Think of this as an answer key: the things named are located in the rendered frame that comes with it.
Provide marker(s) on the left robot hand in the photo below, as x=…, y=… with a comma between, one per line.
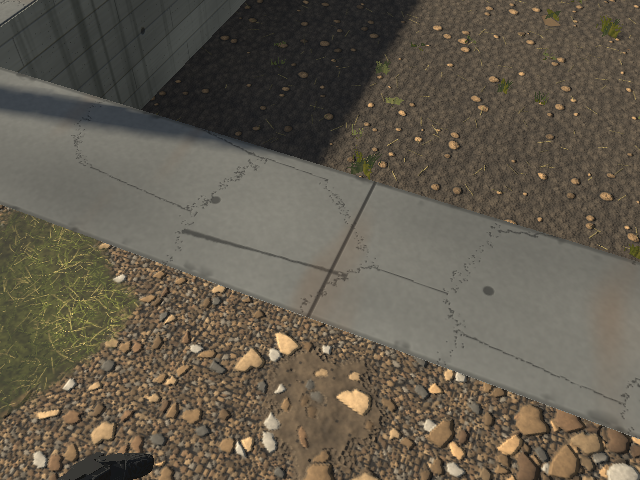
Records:
x=127, y=466

